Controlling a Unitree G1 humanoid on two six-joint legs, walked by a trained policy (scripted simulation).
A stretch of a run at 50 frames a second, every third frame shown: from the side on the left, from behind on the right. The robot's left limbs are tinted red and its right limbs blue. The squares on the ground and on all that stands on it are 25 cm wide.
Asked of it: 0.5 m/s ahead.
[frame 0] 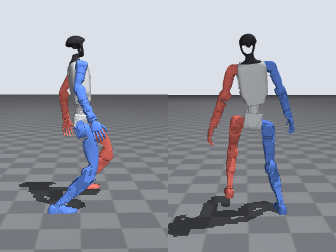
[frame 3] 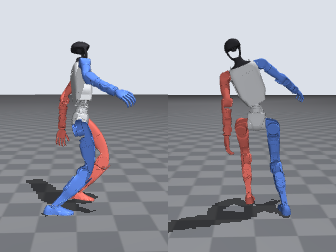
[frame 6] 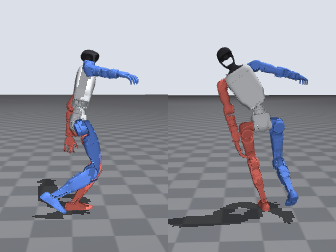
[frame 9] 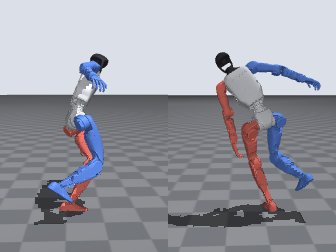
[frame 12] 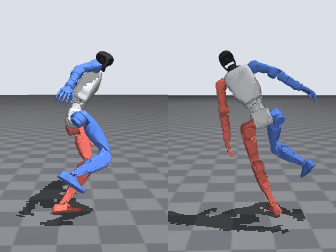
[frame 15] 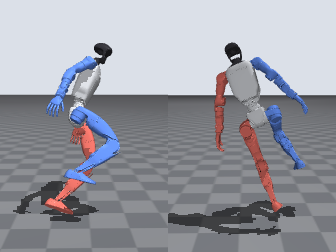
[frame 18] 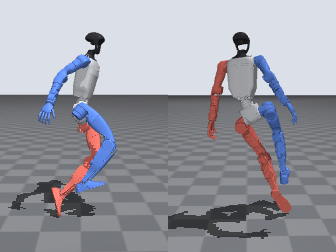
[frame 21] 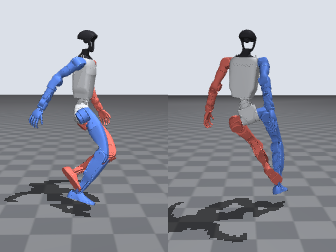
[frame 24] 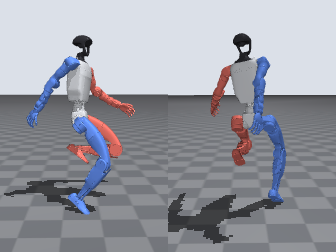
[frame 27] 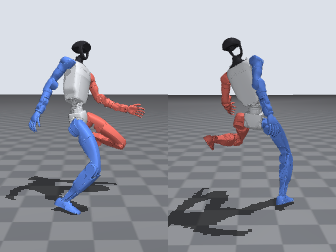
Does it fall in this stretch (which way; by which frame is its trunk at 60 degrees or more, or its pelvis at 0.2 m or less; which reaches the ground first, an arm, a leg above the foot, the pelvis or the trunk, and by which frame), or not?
no
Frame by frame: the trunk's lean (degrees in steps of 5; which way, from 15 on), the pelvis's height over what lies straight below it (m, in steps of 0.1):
0: 10, 0.7
3: 25 to its left, 0.7
6: 35 to its left, 0.7
9: 45 forward and to its left, 0.7
12: 40 forward and to its left, 0.7
15: 30 forward and to its left, 0.7
18: 10, 0.8
21: 5, 0.7
24: 10, 0.7
27: 25 to its left, 0.7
